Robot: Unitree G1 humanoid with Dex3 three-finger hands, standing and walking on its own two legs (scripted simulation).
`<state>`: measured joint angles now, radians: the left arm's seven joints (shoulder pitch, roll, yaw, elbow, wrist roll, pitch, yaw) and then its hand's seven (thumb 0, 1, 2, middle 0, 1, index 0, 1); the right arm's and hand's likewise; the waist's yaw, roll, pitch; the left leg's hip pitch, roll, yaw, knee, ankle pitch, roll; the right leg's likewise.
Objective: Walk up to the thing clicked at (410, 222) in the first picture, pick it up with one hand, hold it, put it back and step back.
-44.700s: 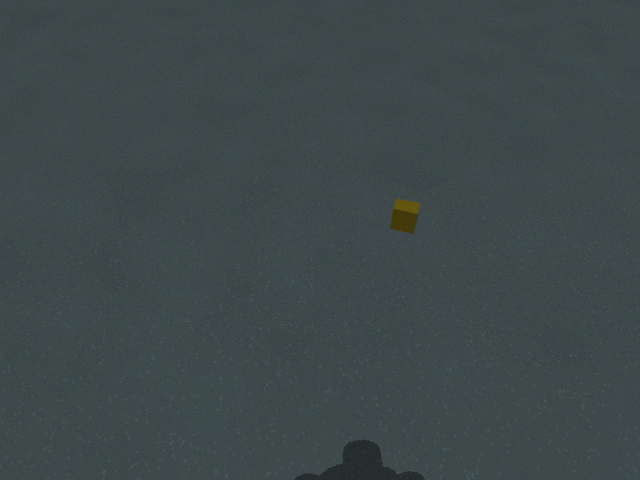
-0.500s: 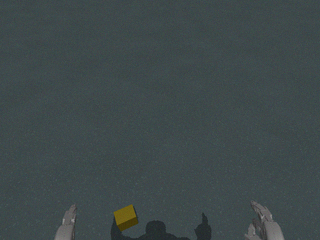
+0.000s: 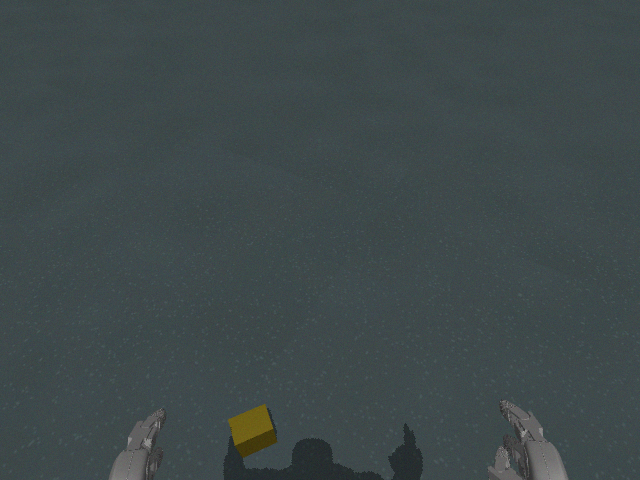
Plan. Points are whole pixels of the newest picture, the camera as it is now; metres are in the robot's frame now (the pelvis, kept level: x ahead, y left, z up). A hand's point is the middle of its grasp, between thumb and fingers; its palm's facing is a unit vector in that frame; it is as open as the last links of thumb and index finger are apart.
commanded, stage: stand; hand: left
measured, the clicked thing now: (253, 431) +0.41 +0.21 -0.66
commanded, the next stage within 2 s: none
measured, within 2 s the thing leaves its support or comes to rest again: neither
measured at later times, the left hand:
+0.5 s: hand out of the picture +0.07 +0.26 -0.11, palm faces +0.02 -0.94 -0.35, open 7.5 cm
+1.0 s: hand out of the picture +0.04 +0.26 -0.10, palm faces +0.02 -0.94 -0.35, open 7.4 cm
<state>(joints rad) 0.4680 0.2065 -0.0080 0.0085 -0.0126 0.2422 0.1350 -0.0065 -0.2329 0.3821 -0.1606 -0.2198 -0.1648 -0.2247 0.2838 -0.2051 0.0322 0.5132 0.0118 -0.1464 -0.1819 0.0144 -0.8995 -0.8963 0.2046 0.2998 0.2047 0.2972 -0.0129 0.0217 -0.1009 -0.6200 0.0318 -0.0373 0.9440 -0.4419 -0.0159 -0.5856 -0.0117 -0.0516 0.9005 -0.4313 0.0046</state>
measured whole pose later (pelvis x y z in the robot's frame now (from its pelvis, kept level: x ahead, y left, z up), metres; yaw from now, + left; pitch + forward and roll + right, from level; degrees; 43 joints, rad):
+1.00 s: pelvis +0.00 +0.01 +0.06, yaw +1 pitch -4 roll +0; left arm 0.15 0.32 0.01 1.15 0.03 -0.01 0.01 0.01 0.90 0.90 -0.20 -0.30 -0.20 -0.30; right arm 0.14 -0.32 -0.01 1.13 -0.02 0.00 -0.01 0.01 -0.90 -0.90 0.20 0.30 0.20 0.30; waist 0.02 0.01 0.06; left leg -0.13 -0.02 -0.02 0.36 -0.16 0.01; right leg -0.12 -0.06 -0.05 0.37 -0.18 0.03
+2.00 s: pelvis +0.02 -0.01 +0.06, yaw +1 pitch -3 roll +0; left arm 0.10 0.33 0.01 1.15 0.01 -0.01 0.00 0.01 0.90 0.90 -0.20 -0.30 -0.20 -0.30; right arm 0.11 -0.34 0.00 1.15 -0.01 -0.01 -0.01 0.01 -0.90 -0.90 0.20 0.30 0.20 0.30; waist 0.01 0.01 0.05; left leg -0.09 0.01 -0.03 0.30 -0.16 -0.02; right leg -0.08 -0.03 -0.06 0.31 -0.19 0.01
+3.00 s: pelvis -0.11 +0.05 +0.03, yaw -3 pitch -2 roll +0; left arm 0.13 0.38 0.08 0.89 0.02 0.05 0.00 0.01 0.90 0.90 -0.20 -0.30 -0.20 -0.30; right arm 0.11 -0.36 -0.03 0.85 -0.01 0.03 -0.01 0.01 -0.90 -0.90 0.21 0.30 0.21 0.30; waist -0.01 0.00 0.20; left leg -0.39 0.01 0.06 0.68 -0.25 0.04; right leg -0.24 0.02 0.05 0.68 -0.39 -0.01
